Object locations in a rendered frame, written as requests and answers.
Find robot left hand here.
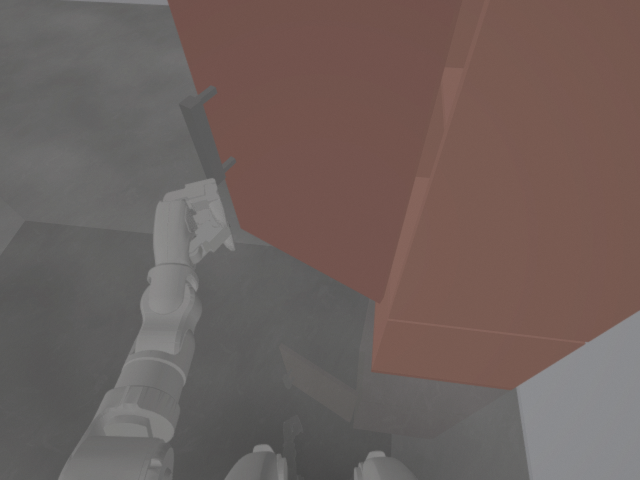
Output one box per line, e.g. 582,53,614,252
153,178,235,271

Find robot left forearm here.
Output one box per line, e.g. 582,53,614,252
58,263,202,480

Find right robot shin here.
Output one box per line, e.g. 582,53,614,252
366,451,386,460

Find left robot thigh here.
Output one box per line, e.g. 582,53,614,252
225,451,288,480

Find left robot upper arm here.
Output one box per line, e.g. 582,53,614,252
63,436,174,480

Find cupboard door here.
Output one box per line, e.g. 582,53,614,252
167,0,462,304

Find handle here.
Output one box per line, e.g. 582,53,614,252
179,85,236,186

